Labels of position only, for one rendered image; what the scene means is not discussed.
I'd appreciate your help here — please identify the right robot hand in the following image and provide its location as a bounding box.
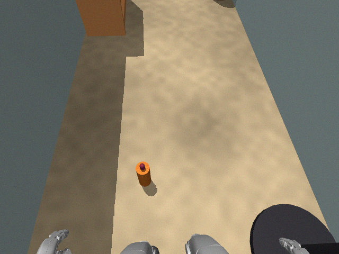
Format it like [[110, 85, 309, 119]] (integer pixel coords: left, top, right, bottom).
[[279, 238, 310, 254]]

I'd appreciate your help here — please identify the bottle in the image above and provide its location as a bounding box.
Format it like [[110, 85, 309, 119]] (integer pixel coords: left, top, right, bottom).
[[136, 161, 151, 187]]

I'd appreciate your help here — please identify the bookshelf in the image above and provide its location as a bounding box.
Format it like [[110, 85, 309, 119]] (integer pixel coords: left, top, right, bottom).
[[75, 0, 126, 36]]

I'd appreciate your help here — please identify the left robot hand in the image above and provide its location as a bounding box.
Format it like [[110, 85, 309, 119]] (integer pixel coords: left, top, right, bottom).
[[37, 230, 72, 254]]

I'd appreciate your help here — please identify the coat stand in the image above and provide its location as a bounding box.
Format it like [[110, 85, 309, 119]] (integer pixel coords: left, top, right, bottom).
[[250, 204, 339, 254]]

